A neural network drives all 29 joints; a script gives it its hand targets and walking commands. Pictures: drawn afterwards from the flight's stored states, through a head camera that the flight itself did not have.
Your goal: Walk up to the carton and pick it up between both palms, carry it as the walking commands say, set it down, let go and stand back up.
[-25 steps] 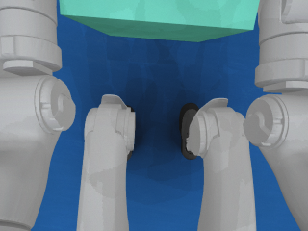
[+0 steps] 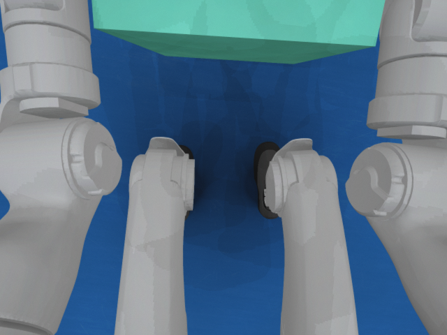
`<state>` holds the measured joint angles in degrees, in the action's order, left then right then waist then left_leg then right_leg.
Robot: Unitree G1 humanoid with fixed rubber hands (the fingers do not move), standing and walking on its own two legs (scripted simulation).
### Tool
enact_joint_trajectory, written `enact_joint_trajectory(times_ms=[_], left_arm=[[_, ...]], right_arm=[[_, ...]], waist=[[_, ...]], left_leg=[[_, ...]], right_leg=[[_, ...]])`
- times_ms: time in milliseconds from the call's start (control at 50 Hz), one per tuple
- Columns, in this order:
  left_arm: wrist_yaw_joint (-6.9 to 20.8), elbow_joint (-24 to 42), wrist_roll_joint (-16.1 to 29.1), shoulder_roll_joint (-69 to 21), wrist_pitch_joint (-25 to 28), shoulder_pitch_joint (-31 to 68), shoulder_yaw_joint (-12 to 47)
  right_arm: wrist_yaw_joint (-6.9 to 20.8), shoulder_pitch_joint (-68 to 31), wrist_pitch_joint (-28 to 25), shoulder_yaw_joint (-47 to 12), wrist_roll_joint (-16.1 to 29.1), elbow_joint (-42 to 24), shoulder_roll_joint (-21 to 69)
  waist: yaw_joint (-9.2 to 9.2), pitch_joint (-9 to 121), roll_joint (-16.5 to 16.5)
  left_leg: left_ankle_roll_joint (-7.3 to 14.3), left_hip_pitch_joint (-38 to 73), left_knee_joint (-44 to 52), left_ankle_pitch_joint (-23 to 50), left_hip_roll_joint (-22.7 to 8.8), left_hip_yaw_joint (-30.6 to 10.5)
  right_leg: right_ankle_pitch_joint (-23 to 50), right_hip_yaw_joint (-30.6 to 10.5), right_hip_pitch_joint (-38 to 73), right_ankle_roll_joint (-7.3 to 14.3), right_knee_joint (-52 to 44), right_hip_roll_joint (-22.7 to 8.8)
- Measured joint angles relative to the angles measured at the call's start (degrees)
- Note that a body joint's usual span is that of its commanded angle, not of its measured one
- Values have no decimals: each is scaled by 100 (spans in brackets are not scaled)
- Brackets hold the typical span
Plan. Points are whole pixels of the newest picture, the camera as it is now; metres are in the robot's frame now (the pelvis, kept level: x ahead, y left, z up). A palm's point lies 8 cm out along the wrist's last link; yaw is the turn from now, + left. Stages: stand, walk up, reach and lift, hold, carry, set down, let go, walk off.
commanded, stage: reach and lift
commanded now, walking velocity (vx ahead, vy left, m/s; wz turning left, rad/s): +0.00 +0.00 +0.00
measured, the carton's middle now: out of the picture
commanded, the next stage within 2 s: none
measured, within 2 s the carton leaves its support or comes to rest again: neither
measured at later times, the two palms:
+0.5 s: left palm out of the picture +0.56 +0.17 -0.05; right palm out of the picture +0.54 -0.16 -0.04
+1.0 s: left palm out of the picture +0.54 +0.17 +0.02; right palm out of the picture +0.52 -0.17 +0.03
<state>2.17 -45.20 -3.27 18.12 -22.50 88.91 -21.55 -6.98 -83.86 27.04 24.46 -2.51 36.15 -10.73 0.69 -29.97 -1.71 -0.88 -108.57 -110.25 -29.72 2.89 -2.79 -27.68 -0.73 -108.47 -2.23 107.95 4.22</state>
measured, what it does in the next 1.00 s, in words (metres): rises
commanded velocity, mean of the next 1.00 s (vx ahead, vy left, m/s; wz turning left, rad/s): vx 0.00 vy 0.00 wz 0.00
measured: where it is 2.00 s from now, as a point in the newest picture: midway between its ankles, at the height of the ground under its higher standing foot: (224, 195)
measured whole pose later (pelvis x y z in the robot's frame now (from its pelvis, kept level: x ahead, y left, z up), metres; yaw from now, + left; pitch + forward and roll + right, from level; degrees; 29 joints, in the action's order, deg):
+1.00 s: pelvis -0.01 +0.00 +0.11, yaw +1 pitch +21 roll -1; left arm 3.1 -36.4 -4.9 12.6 -24.6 76.7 -22.4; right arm -5.3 -71.6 29.4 24.3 -3.8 27.2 -7.1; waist 1.7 -30.0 -0.7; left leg -0.8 -85.5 -88.1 -23.5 3.1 -3.4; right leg -22.0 -1.5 -85.1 -1.8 86.1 3.3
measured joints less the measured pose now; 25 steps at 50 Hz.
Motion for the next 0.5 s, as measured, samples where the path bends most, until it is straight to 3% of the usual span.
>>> enact_joint_trajectory(times_ms=[100, 280, 500], left_arm=[[-52, 400, 139, 64, -236, -121, 255], [-12, 280, 160, -23, -268, 34, 132], [53, 399, -112, -298, -149, -490, -230]], right_arm=[[-58, 184, 49, -52, 154, -308, 63], [-16, 374, 124, 86, -17, -631, 161], [121, 425, 221, 121, -152, -426, 188]], waist=[[-57, -19, 24], [-74, -8, 236], [89, 4, 53]], left_leg=[[-37, 108, 211, 79, 13, -40], [0, 514, 530, 167, 64, -27], [42, 1032, 1051, 344, 11, 6]], right_leg=[[71, 25, 114, 30, -207, -17], [108, -6, 552, 7, -512, -76], [318, -72, 1060, -25, -1052, -36]])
